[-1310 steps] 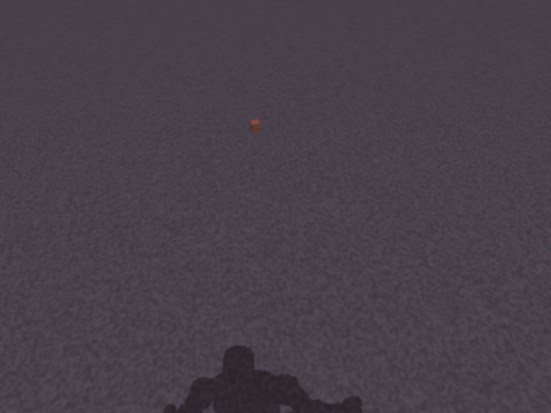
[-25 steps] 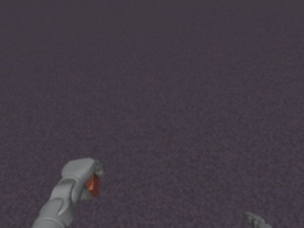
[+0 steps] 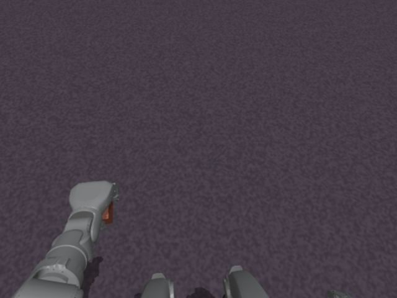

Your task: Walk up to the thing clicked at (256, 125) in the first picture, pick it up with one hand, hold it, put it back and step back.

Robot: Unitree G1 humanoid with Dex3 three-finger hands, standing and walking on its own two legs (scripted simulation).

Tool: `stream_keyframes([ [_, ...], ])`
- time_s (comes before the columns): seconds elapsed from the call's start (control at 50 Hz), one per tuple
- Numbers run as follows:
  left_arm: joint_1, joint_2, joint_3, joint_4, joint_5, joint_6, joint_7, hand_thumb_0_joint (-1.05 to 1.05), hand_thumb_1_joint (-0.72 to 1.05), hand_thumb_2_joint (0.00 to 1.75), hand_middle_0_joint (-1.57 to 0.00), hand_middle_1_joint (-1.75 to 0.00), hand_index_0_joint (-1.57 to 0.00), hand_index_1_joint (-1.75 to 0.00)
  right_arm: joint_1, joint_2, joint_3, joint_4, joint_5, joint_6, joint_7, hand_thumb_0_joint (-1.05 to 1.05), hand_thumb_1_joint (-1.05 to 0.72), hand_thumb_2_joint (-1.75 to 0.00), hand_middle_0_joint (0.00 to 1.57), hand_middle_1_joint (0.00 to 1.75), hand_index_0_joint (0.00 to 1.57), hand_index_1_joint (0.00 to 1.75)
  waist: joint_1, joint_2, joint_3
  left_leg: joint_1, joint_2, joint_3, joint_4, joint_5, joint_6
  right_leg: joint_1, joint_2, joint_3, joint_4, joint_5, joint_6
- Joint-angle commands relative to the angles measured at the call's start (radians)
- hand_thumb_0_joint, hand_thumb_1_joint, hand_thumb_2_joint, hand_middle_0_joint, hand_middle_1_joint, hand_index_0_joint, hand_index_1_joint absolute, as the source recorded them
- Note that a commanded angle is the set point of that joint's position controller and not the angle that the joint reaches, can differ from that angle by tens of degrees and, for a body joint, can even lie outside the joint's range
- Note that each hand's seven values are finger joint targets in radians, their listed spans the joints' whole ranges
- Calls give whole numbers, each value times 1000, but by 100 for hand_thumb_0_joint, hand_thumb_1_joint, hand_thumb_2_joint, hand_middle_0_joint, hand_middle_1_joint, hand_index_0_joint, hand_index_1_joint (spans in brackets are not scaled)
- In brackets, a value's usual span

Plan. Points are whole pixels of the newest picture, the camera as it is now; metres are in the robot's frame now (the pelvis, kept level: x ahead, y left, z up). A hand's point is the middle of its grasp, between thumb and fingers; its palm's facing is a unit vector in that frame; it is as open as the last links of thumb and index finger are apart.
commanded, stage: crouch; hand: left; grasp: from above
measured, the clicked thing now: (99, 211) +0.37 +0.23 -0.14
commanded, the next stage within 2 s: lower in 1.30 s
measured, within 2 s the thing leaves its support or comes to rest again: neither
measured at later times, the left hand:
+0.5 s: hand (122, 225) +0.39 +0.22 -0.35, palm faces -0.45 -0.01 -0.89, open 8.1 cm
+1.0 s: hand (128, 227) +0.41 +0.23 -0.45, palm faces -0.46 -0.02 -0.89, open 8.1 cm
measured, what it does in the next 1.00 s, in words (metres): lowers itself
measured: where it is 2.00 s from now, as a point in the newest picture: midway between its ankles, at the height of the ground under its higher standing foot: outside the picture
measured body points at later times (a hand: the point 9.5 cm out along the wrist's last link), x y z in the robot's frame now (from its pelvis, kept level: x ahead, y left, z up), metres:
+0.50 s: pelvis -0.03 +0.00 -0.19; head +0.18 +0.02 +0.21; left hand +0.41 +0.22 -0.30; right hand +0.02 -0.27 -0.32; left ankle +0.04 +0.12 -0.64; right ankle +0.04 -0.14 -0.64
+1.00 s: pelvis -0.04 -0.01 -0.27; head +0.20 +0.03 +0.10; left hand +0.43 +0.23 -0.40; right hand +0.00 -0.28 -0.39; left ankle +0.04 +0.12 -0.64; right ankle +0.04 -0.14 -0.64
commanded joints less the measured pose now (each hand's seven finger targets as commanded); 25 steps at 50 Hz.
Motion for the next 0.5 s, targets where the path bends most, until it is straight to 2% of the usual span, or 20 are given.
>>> stream_keyframes([
  [0.0, -373, 246, 96, -120, -2, 7, 68, 0, 80, 48, -117, -36, -118, -35, 85, -161, -58, -73, -13, -36, -11, 0, -89, -90, 20, 30, 20, 30, -5, 91, -499, 133, -19, 9, 53, 200, 12, -47, 21, -46, 50, 186, -66],
  [0.04, -382, 199, 80, -110, -14, 14, 66, 0, 79, 46, -116, -37, -117, -36, 90, -157, -55, -68, -20, -42, -12, 0, -89, -90, 20, 30, 20, 30, -21, 91, -525, 72, -16, -4, 94, 169, 10, -105, 18, -52, 110, 164, -67],
  [0.06, -409, 219, 85, -117, -15, 15, 66, 0, 76, 47, -115, -36, -116, -36, 89, -157, -58, -69, -20, -43, -14, 0, -89, -90, 20, 30, 20, 30, -27, 90, -542, 38, -17, -1, 116, 128, 12, -133, 18, -52, 126, 137, -68],
  [0.08, -434, 266, 109, -123, -13, 16, 64, 0, 74, 50, -113, -38, -114, -38, 92, -166, -59, -66, -23, -45, -16, 0, -89, -90, 20, 30, 20, 30, -27, 91, -558, 10, -17, -5, 133, 89, 13, -151, 16, -53, 145, 105, -67],
  [0.1, -410, 259, 108, -84, -16, 22, 61, 0, 73, 48, -112, -39, -113, -38, 96, -162, -53, -65, -24, -46, -17, 0, -89, -90, 20, 30, 20, 30, -33, 78, -539, -23, -16, -11, 150, 72, 13, -190, 14, -57, 169, 86, -68],
  [0.12, -438, 281, 115, -108, -13, 17, 61, 0, 70, 49, -110, -40, -111, -39, 89, -164, -53, -68, -27, -47, -16, 0, -89, -90, 20, 30, 20, 30, -32, 96, -560, -62, -20, -8, 170, 29, 14, -209, 14, -58, 190, 55, -69],
  [0.14, -473, 289, 123, -101, -12, 17, 61, 0, 70, 52, -110, -39, -110, -39, 91, -169, -53, -61, -35, -50, -15, 0, -89, -90, 20, 30, 20, 30, -49, 98, -565, -89, -17, -16, 198, 7, 14, -256, 14, -58, 216, 35, -69],
  [0.18, -461, 279, 121, -56, -14, 14, 59, 0, 68, 48, -108, -39, -109, -38, 96, -166, -44, -60, -38, -57, -12, 0, -89, -90, 20, 30, 20, 30, -58, 86, -565, -148, -20, -19, 238, -35, 18, -306, 13, -67, 257, -1, -69],
  [0.2, -477, 307, 137, -77, -21, 9, 61, 0, 68, 46, -107, -38, -108, -37, 92, -168, -45, -63, -36, -60, -11, 0, -89, -90, 20, 30, 20, 30, -50, 75, -593, -165, -22, -21, 259, -51, 20, -315, 13, -67, 274, -17, -70],
  [0.22, -498, 349, 152, -68, -12, 3, 64, 0, 67, 47, -108, -37, -108, -37, 93, -168, -40, -59, -38, -63, -11, 0, -89, -90, 20, 30, 20, 30, -53, 81, -596, -200, -25, -14, 284, -75, 22, -336, 13, -63, 287, -39, -69],
  [0.26, -528, 329, 138, -55, -13, -14, 60, 0, 67, 46, -107, -37, -109, -36, 90, -163, -33, -53, -46, -72, -7, 0, -89, -90, 20, 30, 20, 30, -77, 91, -574, -248, -28, -23, 326, -120, 22, -417, 12, -66, 327, -81, -70],
  [0.28, -538, 328, 134, -55, -11, -22, 61, 0, 69, 45, -109, -36, -110, -35, 90, -160, -28, -47, -47, -76, -4, 0, -89, -90, 20, 30, 20, 30, -78, 109, -586, -268, -29, -19, 351, -124, 23, -437, 11, -66, 344, -83, -69],
  [0.34, -566, 379, 163, -56, -1, -43, 71, 0, 70, 46, -110, -35, -111, -34, 100, -171, -22, -32, -55, -90, 5, 0, -89, -90, 20, 30, 20, 30, -82, 131, -655, -278, -29, -17, 425, -84, 24, -480, 10, -72, 403, -50, -68],
  [0.38, -568, 365, 161, -66, 4, -51, 81, 0, 74, 50, -113, -38, -114, -37, 109, -166, -12, -26, -62, -98, 17, 0, -90, -90, 20, 30, 20, 30, -85, 167, -698, -262, -30, -18, 458, -28, 20, -507, 5, -78, 443, -6, -69],
  [0.42, -600, 425, 195, -97, 17, -64, 90, 0, 72, 51, -113, -37, -113, -37, 121, -169, -13, -11, -67, -98, 27, 0, -90, -90, 20, 30, 20, 30, -79, 185, -748, -264, -30, -9, 508, 31, 24, -511, 13, -82, 476, 39, -68],
  [0.44, -554, 383, 178, -28, 20, -61, 88, 0, 74, 52, -114, -38, -114, -37, 124, -171, -12, -9, -72, -100, 33, 0, -90, -90, 20, 30, 20, 30, -89, 180, -728, -259, -27, -20, 521, 55, 20, -538, 9, -90, 499, 53, -67],
  [0.46, -563, 375, 177, -42, 18, -62, 91, 0, 74, 53, -113, -39, -113, -39, 122, -165, -10, -11, -73, -101, 41, 0, -90, -90, 20, 30, 20, 30, -91, 185, -730, -269, -26, -17, 541, 73, 23, -551, 12, -92, 510, 68, -67],
  [0.48, -594, 399, 185, -61, 23, -67, 94, 0, 73, 53, -113, -39, -113, -38, 125, -164, -11, -2, -77, -100, 46, 0, -90, -90, 20, 30, 20, 30, -93, 191, -730, -287, -26, -10, 559, 69, 24, -556, 13, -90, 516, 71, -66],
])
